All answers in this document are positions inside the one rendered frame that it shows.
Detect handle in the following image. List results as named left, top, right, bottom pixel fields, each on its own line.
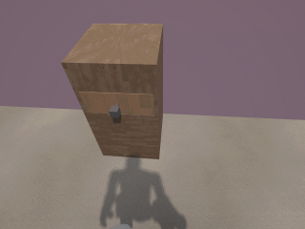
left=109, top=103, right=121, bottom=118

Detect drawer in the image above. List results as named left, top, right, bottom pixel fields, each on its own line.
left=79, top=91, right=154, bottom=115

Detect cabinet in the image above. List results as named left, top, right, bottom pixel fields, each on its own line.
left=61, top=23, right=163, bottom=159

